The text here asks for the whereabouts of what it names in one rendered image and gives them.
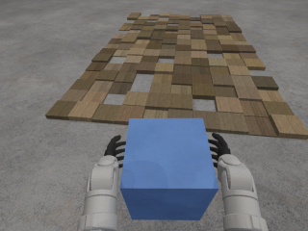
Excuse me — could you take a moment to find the left robot forearm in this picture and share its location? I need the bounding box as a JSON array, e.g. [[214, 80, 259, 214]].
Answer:
[[77, 155, 119, 231]]

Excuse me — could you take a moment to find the right robot forearm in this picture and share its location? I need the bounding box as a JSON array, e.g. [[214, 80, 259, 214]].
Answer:
[[217, 154, 269, 231]]

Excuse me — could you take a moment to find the left robot hand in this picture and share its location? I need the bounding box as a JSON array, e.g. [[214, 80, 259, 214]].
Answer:
[[104, 135, 126, 168]]

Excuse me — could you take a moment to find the carton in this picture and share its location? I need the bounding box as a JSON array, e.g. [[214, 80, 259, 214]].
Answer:
[[119, 117, 219, 220]]

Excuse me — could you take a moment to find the right robot hand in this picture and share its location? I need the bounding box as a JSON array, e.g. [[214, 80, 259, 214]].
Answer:
[[208, 133, 231, 167]]

